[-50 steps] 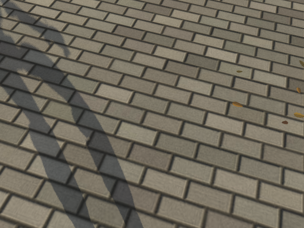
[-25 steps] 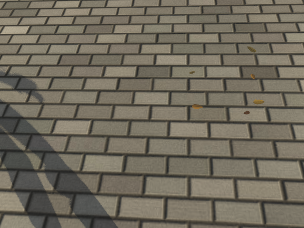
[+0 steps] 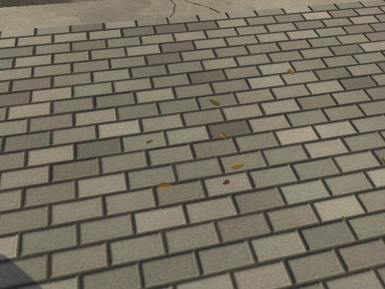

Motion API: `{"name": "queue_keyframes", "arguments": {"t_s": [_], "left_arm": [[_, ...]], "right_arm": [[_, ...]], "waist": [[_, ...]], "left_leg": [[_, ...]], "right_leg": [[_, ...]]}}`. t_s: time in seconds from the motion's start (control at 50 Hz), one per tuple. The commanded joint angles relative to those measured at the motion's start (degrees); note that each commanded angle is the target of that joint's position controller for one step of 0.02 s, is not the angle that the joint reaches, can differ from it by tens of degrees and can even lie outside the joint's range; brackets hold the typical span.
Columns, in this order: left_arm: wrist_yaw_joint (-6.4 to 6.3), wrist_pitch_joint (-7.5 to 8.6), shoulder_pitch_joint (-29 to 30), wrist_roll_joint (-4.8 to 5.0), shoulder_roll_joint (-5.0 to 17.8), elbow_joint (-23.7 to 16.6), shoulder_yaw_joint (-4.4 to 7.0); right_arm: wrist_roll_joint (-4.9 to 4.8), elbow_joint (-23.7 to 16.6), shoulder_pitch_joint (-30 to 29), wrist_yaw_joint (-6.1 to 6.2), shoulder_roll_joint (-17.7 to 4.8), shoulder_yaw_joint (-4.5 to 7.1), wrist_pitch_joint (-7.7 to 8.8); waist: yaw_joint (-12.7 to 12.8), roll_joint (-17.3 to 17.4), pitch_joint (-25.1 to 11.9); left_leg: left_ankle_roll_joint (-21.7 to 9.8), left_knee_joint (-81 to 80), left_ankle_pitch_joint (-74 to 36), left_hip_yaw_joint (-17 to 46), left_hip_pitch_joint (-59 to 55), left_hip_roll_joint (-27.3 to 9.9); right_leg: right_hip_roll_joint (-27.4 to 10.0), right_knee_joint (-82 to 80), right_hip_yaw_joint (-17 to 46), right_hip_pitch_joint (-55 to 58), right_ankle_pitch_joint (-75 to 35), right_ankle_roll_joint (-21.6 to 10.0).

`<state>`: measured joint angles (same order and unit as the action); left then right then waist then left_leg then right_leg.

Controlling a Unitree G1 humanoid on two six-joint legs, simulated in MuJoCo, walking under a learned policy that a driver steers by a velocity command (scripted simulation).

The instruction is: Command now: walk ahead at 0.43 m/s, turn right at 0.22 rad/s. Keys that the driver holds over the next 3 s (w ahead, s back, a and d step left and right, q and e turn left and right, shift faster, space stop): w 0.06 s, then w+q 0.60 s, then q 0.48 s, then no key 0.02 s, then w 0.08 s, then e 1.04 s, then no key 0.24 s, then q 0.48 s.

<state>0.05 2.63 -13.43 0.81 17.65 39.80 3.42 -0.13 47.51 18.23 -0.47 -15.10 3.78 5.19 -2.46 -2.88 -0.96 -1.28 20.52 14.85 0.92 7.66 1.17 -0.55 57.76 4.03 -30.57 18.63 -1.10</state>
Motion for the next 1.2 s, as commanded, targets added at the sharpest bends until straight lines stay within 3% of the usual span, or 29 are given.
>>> {"name": "queue_keyframes", "arguments": {"t_s": [0.02,0.08,0.14,0.18,0.22,0.24,0.26,0.28,0.3,0.34,0.38,0.48,0.56,0.64,0.66,0.7,0.72,0.74,0.76,0.78,0.8,0.82,0.84,0.86,0.88,0.94,1.0,1.08,1.2], "left_arm": [[0.70,1.77,7.90,-0.44,1.95,-6.71,0.08],[1.27,2.15,12.40,-0.16,-0.01,-8.28,-0.91],[1.92,2.58,14.27,0.45,1.56,-9.36,-0.39],[2.07,2.88,11.92,0.69,3.51,-9.10,0.50],[1.23,2.76,1.02,0.25,6.99,-5.95,2.61],[0.42,2.51,-8.82,-0.69,10.30,-4.54,3.76],[0.30,1.93,-13.19,-1.88,15.39,-3.66,4.64],[0.53,1.95,-13.14,-1.66,10.38,-3.40,3.36],[0.55,2.08,-9.18,-1.00,7.54,-3.12,2.33],[0.80,2.43,-2.66,-1.16,4.20,-2.74,1.35],[0.92,3.35,0.72,-1.64,2.50,-2.06,1.19],[0.34,4.50,1.13,-1.56,4.39,0.73,2.27],[-0.38,3.84,-0.44,-1.11,6.76,2.20,2.97],[-0.49,2.50,-3.67,0.14,8.79,4.22,3.77],[-0.50,2.04,-3.96,0.42,9.37,4.53,3.96],[-0.98,0.85,-2.69,0.76,11.25,4.15,4.37],[-1.23,0.22,-1.86,1.10,11.44,3.76,4.34],[-1.43,0.28,-1.95,1.24,10.17,3.31,3.72],[-1.18,0.80,-5.04,-2.07,3.71,1.50,1.72],[-0.51,2.00,-10.26,-1.98,2.52,-0.08,0.35],[-0.22,2.61,-3.75,-0.18,8.57,0.24,1.74],[-0.42,2.74,0.25,0.81,8.20,-1.53,1.54],[-1.28,2.52,0.81,-0.14,7.20,-0.71,1.42],[-1.87,1.93,0.82,-1.00,7.72,-0.70,1.73],[-1.95,1.07,-0.01,-1.05,8.05,-0.61,1.92],[-2.32,-0.35,-1.44,-1.63,5.86,-0.31,1.38],[-2.59,-0.97,1.58,-1.83,4.99,-1.24,0.98],[-2.08,-1.37,6.77,-1.20,4.83,-2.64,0.76],[-0.55,0.02,6.47,-0.59,5.43,-2.89,1.12]], "right_arm": [[-0.49,-2.92,-1.24,0.44,-8.75,1.59,0.56],[-1.05,-1.90,0.89,0.44,-10.40,1.74,0.00],[-1.72,-0.79,3.85,0.29,-11.70,1.84,-0.73],[-1.98,-0.58,3.52,0.47,-12.49,2.00,-1.20],[-1.68,-0.74,3.14,0.58,-11.48,1.53,-1.27],[-0.48,-2.16,2.31,0.48,-8.26,0.25,-1.04],[-0.66,-3.81,9.03,0.75,-1.23,-1.76,-0.35],[-2.14,-2.90,7.99,0.79,-6.69,-0.44,0.05],[-3.07,-4.10,3.97,0.67,-9.71,0.65,-0.03],[-1.82,-4.61,0.09,0.75,-8.48,0.71,-0.52],[-1.84,-4.00,1.40,0.58,-6.28,0.73,-2.03],[-1.17,-6.50,-3.49,0.20,-4.06,0.35,-3.60],[-1.04,-9.04,-11.24,-1.57,-3.12,-0.49,-2.96],[-1.14,-12.41,-17.28,-2.76,-4.02,-0.50,-3.04],[-1.09,-13.13,-17.79,-2.98,-4.52,-0.31,-3.09],[-0.53,-13.51,-14.27,-3.14,-6.79,0.98,-3.30],[-0.49,-11.96,-7.04,-2.93,-9.01,2.34,-3.33],[-0.37,-9.93,1.44,-2.02,-12.46,4.19,-3.52],[-0.53,-9.42,3.97,-0.52,-18.10,5.15,-4.17],[0.54,-13.14,0.61,-0.99,-20.82,4.97,-3.54],[0.19,-14.06,0.38,-1.66,-16.19,3.92,-3.32],[-0.29,-13.63,-2.07,-1.75,-14.01,3.30,-2.86],[-1.00,-13.32,-4.70,-1.51,-12.21,2.93,-2.71],[-1.10,-13.64,-6.92,-1.06,-10.91,2.61,-2.91],[-0.17,-14.27,-8.27,-0.74,-10.69,2.41,-3.18],[0.42,-13.99,-9.08,-0.01,-11.63,2.80,-3.29],[-0.31,-13.46,-8.68,1.19,-12.22,2.94,-4.34],[-0.54,-13.73,-8.96,2.30,-12.19,2.90,-6.12],[-0.70,-13.88,-8.68,1.96,-10.35,2.07,-6.97]], "waist": [[-1.12,9.55,4.58],[-2.61,9.18,4.61],[-2.40,9.68,4.97],[0.38,10.08,4.38],[6.76,8.27,-2.16],[11.46,4.66,-10.15],[8.88,-12.53,-19.70],[9.93,-10.93,-18.56],[8.96,-8.35,-9.63],[5.82,-4.44,-2.05],[2.96,-4.86,0.28],[1.98,-0.64,4.04],[4.54,0.91,5.97],[6.17,1.49,7.54],[5.89,1.15,7.23],[2.85,-1.13,3.58],[-1.19,-1.18,-0.70],[-5.58,0.42,-5.56],[-2.46,14.48,-10.75],[1.30,19.45,-23.73],[-3.30,7.24,-24.27],[-2.16,6.16,-15.97],[0.12,1.54,-9.48],[1.69,2.72,-6.79],[3.27,4.34,-5.97],[4.71,5.34,-6.70],[4.02,6.38,-7.47],[2.32,8.67,-6.33],[2.00,11.60,-6.59]], "left_leg": [[-9.97,-12.45,-5.20,12.22,-4.78,-13.15],[-9.25,-12.01,-11.25,7.55,-1.31,-11.66],[-9.02,-10.68,-13.47,9.25,-0.64,-13.69],[-7.74,-8.17,-17.00,10.49,-1.74,-15.13],[-4.93,4.91,-29.07,6.89,1.09,-11.36],[-2.55,20.43,-19.65,4.71,10.32,-8.18],[1.06,41.55,11.83,0.82,27.96,-0.08],[0.94,50.29,17.22,7.01,32.89,-1.30],[0.39,52.92,12.81,6.42,36.86,-3.91],[0.30,49.44,5.08,4.89,34.17,-7.49],[0.57,47.03,1.53,5.11,28.96,-9.05],[1.95,37.72,-7.71,5.70,32.49,-9.21],[1.21,24.27,-17.28,1.37,29.89,-8.15],[-1.20,17.52,-14.15,-1.25,31.09,-7.19],[-2.09,16.59,-11.70,-2.42,30.49,-6.31],[-4.02,15.89,-6.12,-6.52,23.09,-1.64],[-5.42,13.85,-7.19,-7.84,14.00,1.33],[-7.47,9.72,-15.49,-6.09,-0.28,2.68],[-11.46,12.46,-38.41,11.40,-17.33,-9.84],[-25.44,6.41,-36.67,41.80,-29.87,-23.52],[-22.46,3.48,-37.08,36.26,-27.61,-21.43],[-20.05,3.22,-37.13,27.68,-20.42,-18.88],[-17.18,2.65,-36.33,22.34,-12.14,-15.53],[-16.16,1.49,-36.40,19.48,-5.53,-13.90],[-15.67,-0.05,-37.12,17.97,-0.12,-12.71],[-15.94,-0.71,-42.78,15.02,5.59,-11.12],[-14.53,0.20,-38.68,14.81,5.65,-9.54],[-11.93,0.45,-21.48,18.12,6.36,-7.90],[-10.43,5.39,-12.25,24.51,4.06,-8.10]], "right_leg": [[-3.73,-6.56,-1.71,-12.01,-6.86,1.69],[-2.60,-18.10,-4.24,-4.52,-12.23,2.38],[-0.75,-24.00,-4.47,1.53,-14.10,1.96],[-0.19,-27.46,-3.75,6.50,-13.82,0.48],[1.01,-30.50,-4.63,23.84,-13.82,-2.17],[-7.36,-28.93,3.05,39.47,-11.54,-5.29],[-23.34,-34.67,28.52,54.78,1.67,-12.69],[-23.35,-40.67,37.02,50.46,9.91,-13.44],[-21.85,-41.39,28.19,44.11,9.73,-11.56],[-17.11,-44.16,15.65,31.78,-1.43,-9.93],[-14.86,-47.72,7.89,24.91,-8.55,-9.34],[-14.94,-51.25,-2.82,23.42,-18.96,-10.11],[-14.08,-51.89,-10.27,24.49,-20.62,-8.69],[-16.04,-49.31,-13.14,32.05,-23.57,-7.33],[-16.38,-47.28,-13.89,33.93,-28.10,-6.85],[-15.53,-36.56,-15.73,35.64,-53.16,-5.15],[-13.94,-26.13,-16.68,34.19,-59.85,-3.74],[-11.09,-12.72,-17.66,27.08,-53.91,-0.80],[-5.42,6.93,-16.98,9.49,-5.61,2.97],[4.38,25.12,-5.13,-5.15,22.65,5.51],[0.84,26.21,2.34,-7.42,19.02,4.57],[-0.96,22.69,1.20,-9.52,14.23,3.64],[-3.28,18.27,0.57,-9.29,10.20,3.89],[-4.52,14.75,0.64,-6.79,7.59,4.18],[-4.72,13.61,0.85,-2.87,5.90,4.28],[-3.23,8.01,-0.01,0.09,3.25,5.94],[-1.93,0.60,0.39,-0.91,-1.35,7.26],[-0.25,-9.23,1.61,0.40,-6.41,7.53],[1.39,-23.86,0.83,8.78,-4.37,4.82]]}}
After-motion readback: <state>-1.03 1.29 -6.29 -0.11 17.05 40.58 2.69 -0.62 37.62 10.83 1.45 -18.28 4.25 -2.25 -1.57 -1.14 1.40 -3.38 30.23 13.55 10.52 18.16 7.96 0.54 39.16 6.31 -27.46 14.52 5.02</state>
